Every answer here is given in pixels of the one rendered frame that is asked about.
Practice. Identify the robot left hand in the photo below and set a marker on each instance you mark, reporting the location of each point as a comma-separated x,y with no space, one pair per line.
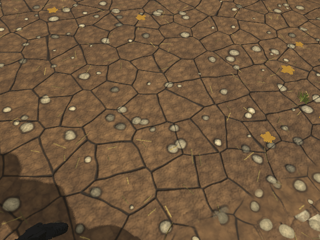
42,231

